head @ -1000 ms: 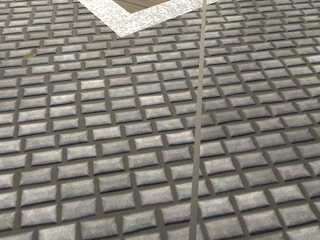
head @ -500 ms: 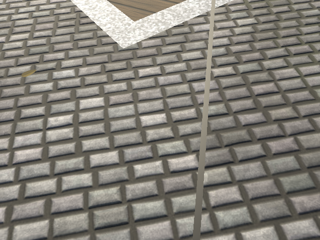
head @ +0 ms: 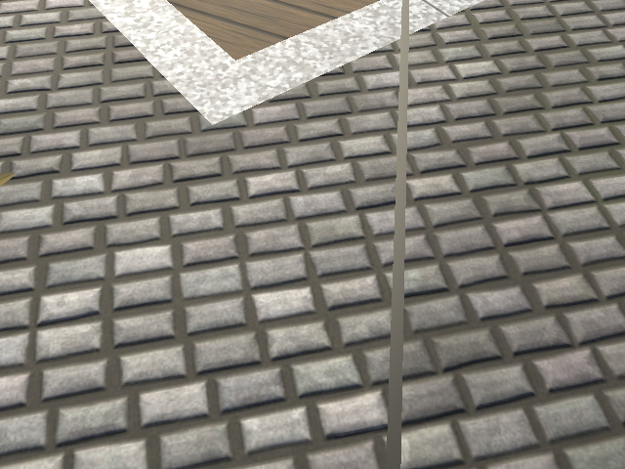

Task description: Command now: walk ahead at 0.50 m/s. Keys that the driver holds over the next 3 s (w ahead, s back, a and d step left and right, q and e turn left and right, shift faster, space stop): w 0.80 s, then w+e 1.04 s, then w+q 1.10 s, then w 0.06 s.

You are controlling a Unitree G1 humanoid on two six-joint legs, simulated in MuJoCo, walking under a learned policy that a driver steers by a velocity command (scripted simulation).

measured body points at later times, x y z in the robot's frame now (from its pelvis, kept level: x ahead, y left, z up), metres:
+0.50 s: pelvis +0.28 -0.07 +0.00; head +0.31 -0.08 +0.45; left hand +0.41 +0.20 -0.11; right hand +0.36 -0.35 -0.13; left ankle +0.20 +0.08 -0.65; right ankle +0.34 -0.15 -0.74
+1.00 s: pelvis +0.56 -0.01 -0.01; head +0.59 +0.00 +0.44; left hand +0.59 +0.27 -0.15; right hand +0.73 -0.28 -0.10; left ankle +0.64 +0.08 -0.74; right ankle +0.42 -0.15 -0.65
